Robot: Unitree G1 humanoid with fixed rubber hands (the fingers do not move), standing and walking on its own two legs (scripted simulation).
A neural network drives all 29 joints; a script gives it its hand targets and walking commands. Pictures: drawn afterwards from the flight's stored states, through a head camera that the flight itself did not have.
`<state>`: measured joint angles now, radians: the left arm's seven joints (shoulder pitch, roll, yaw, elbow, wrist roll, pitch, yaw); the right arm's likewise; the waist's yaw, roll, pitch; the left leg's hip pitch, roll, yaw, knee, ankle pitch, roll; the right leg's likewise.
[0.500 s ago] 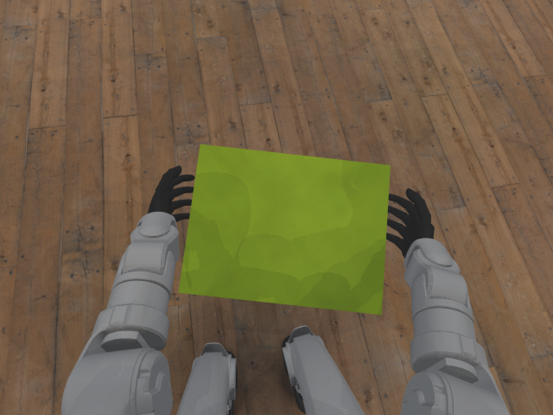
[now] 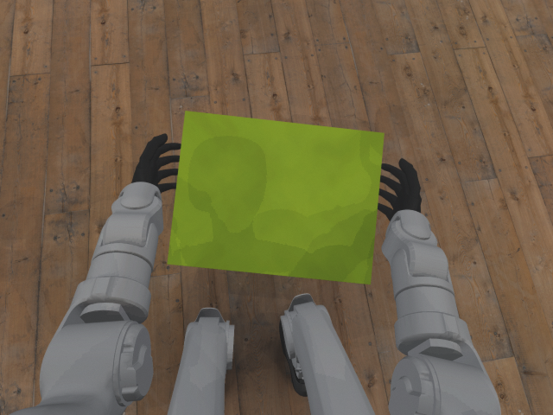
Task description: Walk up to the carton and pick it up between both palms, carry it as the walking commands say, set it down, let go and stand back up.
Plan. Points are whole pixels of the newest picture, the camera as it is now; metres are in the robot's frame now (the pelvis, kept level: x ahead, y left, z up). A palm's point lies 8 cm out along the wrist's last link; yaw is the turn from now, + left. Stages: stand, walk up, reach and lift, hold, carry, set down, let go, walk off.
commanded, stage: set down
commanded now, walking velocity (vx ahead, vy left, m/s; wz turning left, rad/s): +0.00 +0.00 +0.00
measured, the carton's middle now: (275, 200) +0.44 -0.05 -0.17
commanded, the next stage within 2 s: none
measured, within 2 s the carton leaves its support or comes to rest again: neither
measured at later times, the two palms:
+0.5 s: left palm (163, 191) +0.49 +0.14 -0.19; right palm (372, 214) +0.40 -0.22 -0.18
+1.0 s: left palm (183, 189) +0.52 +0.12 -0.27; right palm (365, 215) +0.42 -0.24 -0.28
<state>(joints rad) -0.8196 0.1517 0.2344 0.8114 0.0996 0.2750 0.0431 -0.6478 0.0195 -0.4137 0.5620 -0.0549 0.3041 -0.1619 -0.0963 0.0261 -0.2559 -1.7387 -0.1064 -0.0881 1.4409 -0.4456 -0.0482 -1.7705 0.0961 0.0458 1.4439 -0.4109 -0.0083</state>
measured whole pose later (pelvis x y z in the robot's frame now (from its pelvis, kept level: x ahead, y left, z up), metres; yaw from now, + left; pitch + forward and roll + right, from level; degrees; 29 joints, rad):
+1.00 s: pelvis -0.03 +0.02 -0.14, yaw +0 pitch +49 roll +1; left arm -1.27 0.27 0.17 0.96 0.03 0.27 0.11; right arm -1.04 -0.12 -0.51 0.67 -0.04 0.28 -0.07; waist -0.11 0.04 -0.03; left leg -2.27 -0.13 -0.05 1.88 -0.47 -0.04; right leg -2.29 0.11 0.04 1.86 -0.43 0.04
